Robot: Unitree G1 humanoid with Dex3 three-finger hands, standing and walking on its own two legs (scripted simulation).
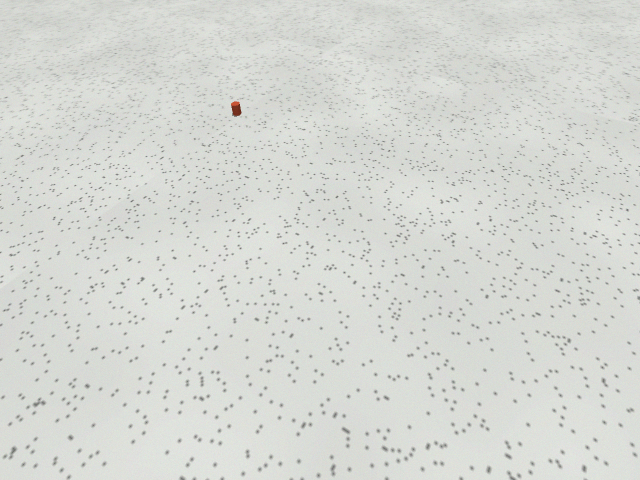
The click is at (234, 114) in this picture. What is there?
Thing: low tin
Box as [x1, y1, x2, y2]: [231, 101, 240, 115]
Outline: 235,101 231,103 232,111 234,115 240,114 239,103
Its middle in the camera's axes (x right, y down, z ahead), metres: -0.50 -0.72 +2.33
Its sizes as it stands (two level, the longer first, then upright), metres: 0.050 0.050 0.066
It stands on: the floor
